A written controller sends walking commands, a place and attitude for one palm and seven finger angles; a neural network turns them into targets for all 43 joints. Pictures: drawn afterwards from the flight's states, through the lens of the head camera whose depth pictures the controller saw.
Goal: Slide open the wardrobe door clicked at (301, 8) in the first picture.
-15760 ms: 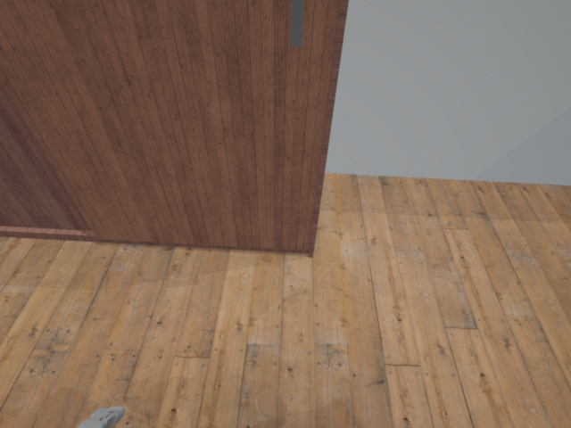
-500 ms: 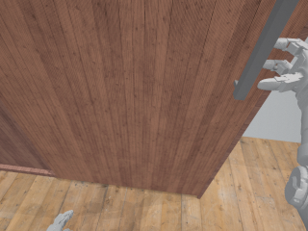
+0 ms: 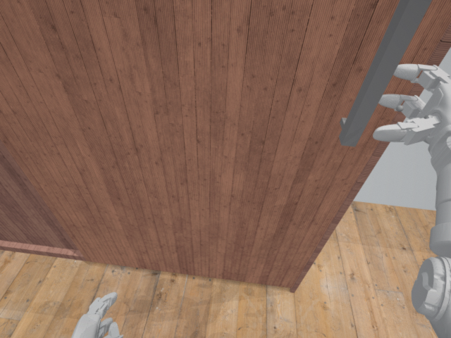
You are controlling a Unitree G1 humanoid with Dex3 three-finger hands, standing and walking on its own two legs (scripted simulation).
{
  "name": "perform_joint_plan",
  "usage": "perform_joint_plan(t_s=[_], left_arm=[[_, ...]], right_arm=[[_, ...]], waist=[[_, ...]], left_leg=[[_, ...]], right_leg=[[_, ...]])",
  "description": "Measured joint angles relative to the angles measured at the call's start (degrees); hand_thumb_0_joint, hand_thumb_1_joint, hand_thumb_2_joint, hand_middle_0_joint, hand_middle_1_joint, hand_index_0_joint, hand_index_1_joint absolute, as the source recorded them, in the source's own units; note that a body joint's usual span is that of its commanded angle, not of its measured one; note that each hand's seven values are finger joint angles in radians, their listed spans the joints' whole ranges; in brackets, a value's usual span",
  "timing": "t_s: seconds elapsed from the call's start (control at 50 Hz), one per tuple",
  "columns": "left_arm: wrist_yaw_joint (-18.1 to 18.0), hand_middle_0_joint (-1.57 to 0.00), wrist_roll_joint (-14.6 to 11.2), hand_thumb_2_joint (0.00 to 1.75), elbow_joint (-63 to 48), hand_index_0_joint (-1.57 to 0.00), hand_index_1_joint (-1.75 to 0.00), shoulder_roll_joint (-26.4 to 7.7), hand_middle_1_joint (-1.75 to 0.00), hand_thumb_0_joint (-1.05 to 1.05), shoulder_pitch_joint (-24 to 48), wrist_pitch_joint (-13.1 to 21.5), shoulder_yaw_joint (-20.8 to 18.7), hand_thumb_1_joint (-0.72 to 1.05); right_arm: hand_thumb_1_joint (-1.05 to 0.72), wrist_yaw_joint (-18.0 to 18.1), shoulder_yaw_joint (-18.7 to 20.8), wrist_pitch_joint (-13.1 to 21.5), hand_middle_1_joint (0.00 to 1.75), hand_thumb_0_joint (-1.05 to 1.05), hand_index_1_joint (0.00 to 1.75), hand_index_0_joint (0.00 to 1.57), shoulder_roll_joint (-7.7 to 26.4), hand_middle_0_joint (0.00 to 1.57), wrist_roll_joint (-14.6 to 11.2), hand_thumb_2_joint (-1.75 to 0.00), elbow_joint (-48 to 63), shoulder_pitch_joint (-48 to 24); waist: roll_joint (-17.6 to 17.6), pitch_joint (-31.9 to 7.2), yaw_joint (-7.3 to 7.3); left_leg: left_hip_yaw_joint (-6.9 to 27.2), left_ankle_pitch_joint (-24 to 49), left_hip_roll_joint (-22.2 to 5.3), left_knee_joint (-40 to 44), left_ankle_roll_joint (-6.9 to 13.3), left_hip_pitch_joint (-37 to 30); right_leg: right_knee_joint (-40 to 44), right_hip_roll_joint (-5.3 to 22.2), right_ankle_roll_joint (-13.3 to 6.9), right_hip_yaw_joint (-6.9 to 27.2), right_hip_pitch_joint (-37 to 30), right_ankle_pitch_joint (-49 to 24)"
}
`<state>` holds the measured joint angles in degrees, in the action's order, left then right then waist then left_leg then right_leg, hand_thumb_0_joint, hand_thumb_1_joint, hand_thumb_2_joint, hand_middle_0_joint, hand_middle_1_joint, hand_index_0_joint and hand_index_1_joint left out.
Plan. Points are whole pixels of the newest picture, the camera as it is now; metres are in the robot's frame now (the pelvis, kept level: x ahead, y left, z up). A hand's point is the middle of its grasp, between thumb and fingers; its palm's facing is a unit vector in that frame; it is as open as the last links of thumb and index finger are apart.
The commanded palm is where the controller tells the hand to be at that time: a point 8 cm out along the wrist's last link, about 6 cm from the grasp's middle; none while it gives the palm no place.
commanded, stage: slide the fingers in behind the handle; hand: right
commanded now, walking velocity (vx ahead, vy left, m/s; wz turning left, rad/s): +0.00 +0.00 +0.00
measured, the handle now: (371, 75) +0.48 -0.19 +0.27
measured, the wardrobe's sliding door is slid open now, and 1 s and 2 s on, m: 0.00 0.00 0.00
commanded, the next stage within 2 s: grip the handle and tug to test in 1.28 s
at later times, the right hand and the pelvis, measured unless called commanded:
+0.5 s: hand (380, 101) +0.43 -0.20 +0.25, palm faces +0.08 +1.00 +0.00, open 13.9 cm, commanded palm +0.40 -0.24 +0.25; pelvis +0.01 +0.00 +0.00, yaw +0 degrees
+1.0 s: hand (369, 101) +0.42 -0.18 +0.26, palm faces +0.09 +1.00 -0.02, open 14.0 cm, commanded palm +0.39 -0.22 +0.25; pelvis +0.00 +0.01 +0.00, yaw +0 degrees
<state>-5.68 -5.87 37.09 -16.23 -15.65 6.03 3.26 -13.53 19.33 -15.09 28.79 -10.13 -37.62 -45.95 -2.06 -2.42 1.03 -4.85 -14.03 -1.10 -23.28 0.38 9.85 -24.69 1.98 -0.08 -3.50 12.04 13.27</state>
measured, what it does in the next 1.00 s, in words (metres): stands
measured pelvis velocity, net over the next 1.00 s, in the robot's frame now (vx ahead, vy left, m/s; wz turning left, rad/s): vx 0.00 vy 0.01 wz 0.00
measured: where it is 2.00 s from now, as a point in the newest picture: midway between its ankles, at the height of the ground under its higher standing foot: outside the picture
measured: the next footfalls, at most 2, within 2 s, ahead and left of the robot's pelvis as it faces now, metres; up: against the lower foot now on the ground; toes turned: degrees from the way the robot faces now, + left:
none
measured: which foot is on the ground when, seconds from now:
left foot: down 0.00-1.00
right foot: down 0.00-1.00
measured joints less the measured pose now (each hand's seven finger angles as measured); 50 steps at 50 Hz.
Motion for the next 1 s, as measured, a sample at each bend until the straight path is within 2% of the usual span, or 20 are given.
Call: perform_joint_plan(t_s=[0.12,0.26,0.38,0.54,0.7,0.84,1.0], left_arm=[[0.0,-0.20,0.1,0.90,0.5,-0.21,-0.30,-0.3,-0.30,0.01,0.9,0.4,-0.2,0.90],[0.7,-0.20,0.3,0.90,0.3,-0.21,-0.30,0.6,-0.30,0.01,1.6,-0.6,0.0,0.90],[0.9,-0.20,0.4,0.90,0.0,-0.21,-0.30,1.3,-0.30,0.01,1.4,-1.7,0.3,0.90],[0.8,-0.20,0.4,0.90,0.1,-0.21,-0.30,1.0,-0.30,0.01,1.1,-2.5,0.0,0.90],[0.8,-0.20,0.3,0.90,0.4,-0.21,-0.30,0.4,-0.30,0.01,1.9,-2.5,-0.5,0.90],[0.9,-0.20,0.5,0.90,0.5,-0.20,-0.30,0.9,-0.30,0.01,3.8,-2.6,-0.1,0.90],[1.0,-0.20,0.7,0.90,0.0,-0.21,-0.30,1.8,-0.30,0.01,3.6,-3.0,0.5,0.90]], right_arm=[[0.50,0.5,-2.1,-0.7,1.20,-0.01,1.20,0.30,-1.6,0.30,-0.7,-0.30,1.1,-1.5],[0.50,2.2,-1.6,-2.2,1.20,-0.01,1.20,0.30,-4.0,0.30,-1.1,-0.30,2.5,-0.7],[0.50,3.9,-1.6,-3.1,1.22,-0.01,1.20,0.30,-4.2,0.33,0.1,-0.30,4.4,-0.1],[0.50,3.5,-0.7,-4.2,1.21,-0.01,1.20,0.30,-4.1,0.31,-0.4,-0.30,6.8,2.0],[0.50,4.1,-2.7,-5.2,1.20,-0.01,1.20,0.30,-6.1,0.30,-1.2,-0.30,11.2,3.4],[0.50,6.5,-4.0,-7.2,1.20,-0.01,1.20,0.29,-7.9,0.30,-1.1,-0.30,10.3,1.4],[0.50,7.5,-3.6,-5.9,1.20,-0.01,1.20,0.30,-7.1,0.30,0.3,-0.30,8.1,0.6]], waist=[[-0.2,-0.1,-0.44],[-0.5,-1.1,-0.11],[-0.4,-0.9,-0.20],[-0.3,-0.9,-0.28],[-0.4,-0.8,-0.90],[-0.6,-0.8,-0.93],[-0.3,-0.5,-0.52]], left_leg=[[-0.4,-0.1,-0.3,0.0,-0.1,0.1],[0.3,-0.6,-0.4,-0.2,-0.3,0.1],[0.5,-0.7,-0.2,-0.2,-0.2,-0.2],[0.5,-0.7,0.0,0.1,0.0,-0.7],[0.0,-0.8,0.0,0.1,0.1,-1.6],[-0.1,-0.7,-0.2,-0.2,0.1,-1.3],[0.0,-0.2,0.1,0.0,0.4,-1.2]], right_leg=[[-0.2,-0.3,-0.1,0.4,0.4,0.1],[0.3,-0.4,-0.2,-0.3,-0.2,0.4],[0.5,-0.2,0.0,-0.4,-0.7,0.5],[0.8,0.0,0.1,-0.4,-1.2,0.5],[0.4,0.0,0.2,0.1,-1.8,0.6],[0.6,-0.2,0.2,0.3,-1.6,0.1],[1.2,0.0,0.4,0.1,-1.8,-0.5]])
